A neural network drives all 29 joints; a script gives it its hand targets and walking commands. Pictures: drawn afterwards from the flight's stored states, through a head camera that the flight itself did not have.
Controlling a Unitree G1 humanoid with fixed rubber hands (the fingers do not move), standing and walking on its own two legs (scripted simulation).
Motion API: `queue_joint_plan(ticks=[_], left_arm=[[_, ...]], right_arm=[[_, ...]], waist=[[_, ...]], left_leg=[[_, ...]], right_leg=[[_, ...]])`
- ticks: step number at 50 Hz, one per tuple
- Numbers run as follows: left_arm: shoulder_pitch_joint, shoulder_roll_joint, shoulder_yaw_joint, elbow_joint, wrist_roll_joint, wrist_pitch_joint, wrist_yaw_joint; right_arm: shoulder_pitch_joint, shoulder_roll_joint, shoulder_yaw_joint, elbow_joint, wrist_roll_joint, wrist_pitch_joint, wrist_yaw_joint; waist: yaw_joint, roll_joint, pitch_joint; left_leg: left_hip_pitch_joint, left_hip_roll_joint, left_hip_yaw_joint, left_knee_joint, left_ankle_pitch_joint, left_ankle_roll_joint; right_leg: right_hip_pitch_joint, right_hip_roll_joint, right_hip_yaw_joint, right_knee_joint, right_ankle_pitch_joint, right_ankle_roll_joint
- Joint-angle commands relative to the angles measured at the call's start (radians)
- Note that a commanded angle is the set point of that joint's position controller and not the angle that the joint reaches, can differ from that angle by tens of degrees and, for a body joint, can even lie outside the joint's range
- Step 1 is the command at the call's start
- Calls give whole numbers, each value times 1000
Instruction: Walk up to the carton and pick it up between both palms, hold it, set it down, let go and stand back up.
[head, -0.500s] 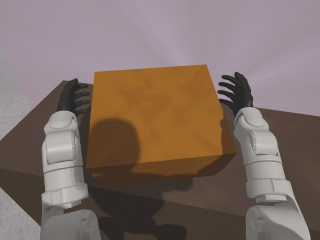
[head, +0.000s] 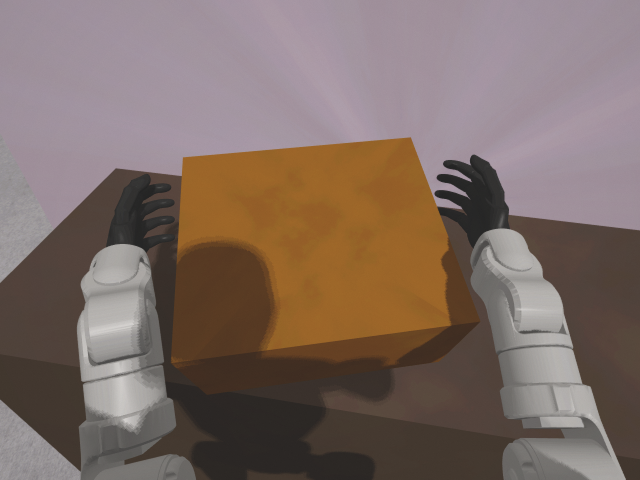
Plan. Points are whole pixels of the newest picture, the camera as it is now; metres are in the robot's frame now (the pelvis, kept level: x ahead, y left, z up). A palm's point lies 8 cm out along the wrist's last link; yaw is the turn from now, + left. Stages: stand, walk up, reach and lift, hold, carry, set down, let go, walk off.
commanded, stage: hold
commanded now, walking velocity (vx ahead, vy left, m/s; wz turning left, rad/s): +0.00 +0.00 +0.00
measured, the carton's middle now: (312, 261) +0.38 +0.00 +0.10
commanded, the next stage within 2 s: none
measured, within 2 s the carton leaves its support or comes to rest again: neither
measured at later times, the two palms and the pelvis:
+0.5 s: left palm (127, 231) +0.35 +0.21 +0.18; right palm (475, 210) +0.35 -0.19 +0.20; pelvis +0.00 +0.00 +0.00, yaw +0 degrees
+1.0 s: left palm (124, 248) +0.32 +0.21 +0.18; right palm (483, 224) +0.33 -0.20 +0.19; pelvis -0.01 +0.00 +0.00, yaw +1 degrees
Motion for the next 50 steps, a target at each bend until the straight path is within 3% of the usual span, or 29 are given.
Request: queue_joint_plan(ticks=[1, 7, 8, 9, 10, 11, 14, 19, 21, 25, 29, 30, 32, 33, 34, 37, 40, 50], left_arm=[[-562, -279, -401, -138, -195, -71, -178], [-670, -290, -385, -18, -194, -95, -180], [-697, -295, -396, -25, -207, -105, -178], [-711, -299, -388, 12, -201, -112, -175], [-717, -285, -369, 77, -191, -110, -178], [-731, -300, -376, 45, -194, -120, -177], [-740, -293, -341, 118, -179, -125, -183], [-743, -294, -342, 121, -186, -131, -184], [-731, -296, -348, 107, -191, -130, -187], [-638, -312, -404, -36, -213, -125, -181], [-589, -318, -444, -170, -218, -111, -169], [-554, -297, -443, -132, -220, -97, -169], [-538, -300, -468, -227, -223, -92, -162], [-544, -288, -453, -199, -214, -82, -162], [-532, -287, -460, -229, -219, -80, -160], [-501, -263, -436, -201, -209, -62, -163], [-527, -269, -435, -204, -207, -61, -167], [-640, -279, -375, -25, -195, -85, -182]], right_arm=[[-517, 350, 345, -224, 90, -36, 156], [-583, 379, 294, -131, 37, -40, 176], [-604, 390, 289, -129, 38, -46, 183], [-624, 382, 279, -121, 31, -52, 187], [-632, 387, 272, -82, 20, -51, 187], [-637, 396, 269, -79, 20, -58, 189], [-650, 400, 261, -24, 10, -53, 189], [-657, 392, 257, -25, 26, -62, 192], [-612, 396, 265, -7, 24, -54, 187], [-567, 365, 327, -120, 83, -62, 169], [-510, 340, 359, -200, 113, -61, 159], [-496, 316, 355, -204, 120, -51, 158], [-489, 310, 367, -265, 127, -53, 155], [-469, 304, 348, -234, 115, -42, 151], [-476, 303, 357, -283, 116, -46, 154], [-484, 308, 360, -288, 119, -34, 146], [-478, 324, 359, -253, 112, -23, 152], [-574, 372, 302, -138, 54, -23, 172]], waist=[[12, 45, -281], [12, 36, -258], [10, 49, -285], [21, 42, -294], [12, 32, -266], [14, 39, -301], [23, 30, -269], [25, 43, -302], [10, 47, -306], [-2, 69, -376], [-7, 93, -392], [-16, 91, -344], [-15, 105, -382], [-23, 105, -340], [-16, 91, -358], [-6, 55, -312], [-1, 67, -290], [11, 24, -255]], left_leg=[[-62, -54, 54, -28, 253, -41], [-146, -53, 62, -76, 36, -14], [-151, -56, 61, -72, 22, -12], [-160, -53, 62, -76, 10, -11], [-181, -58, 67, -82, -21, -5], [-170, -57, 64, -80, -9, -6], [-192, -58, 71, -87, -38, -2], [-167, -57, 72, -61, 47, -13], [-138, -56, 68, -49, 99, -23], [-39, -48, 52, 3, 341, -56], [28, -37, 39, 33, 481, -80], [11, -40, 36, 33, 466, -84], [41, -36, 28, 42, 517, -89], [32, -39, 31, 34, 474, -90], [30, -42, 29, 28, 472, -84], [-7, -45, 36, 11, 413, -70], [-28, -37, 40, -7, 353, -64], [-134, -59, 55, -65, 79, -15]], right_leg=[[148, 38, -11, 22, 228, -4], [96, 29, -3, 3, 15, -10], [93, 31, 1, 10, 4, -14], [92, 28, 3, 6, -7, -14], [93, 23, 6, 0, -24, -9], [101, 25, 5, 2, -21, -11], [84, 22, 7, -4, -47, -3], [100, 33, -4, 12, 20, -2], [103, 32, -1, 14, 78, -1], [147, 51, -22, 36, 289, 2], [138, 60, -34, 46, 345, -3], [125, 58, -33, 43, 340, -1], [137, 60, -32, 45, 365, -2], [125, 54, -30, 35, 321, -6], [138, 58, -33, 38, 329, -5], [163, 49, -20, 38, 331, -4], [145, 42, -14, 28, 275, -9], [102, 28, 3, 1, 67, -10]])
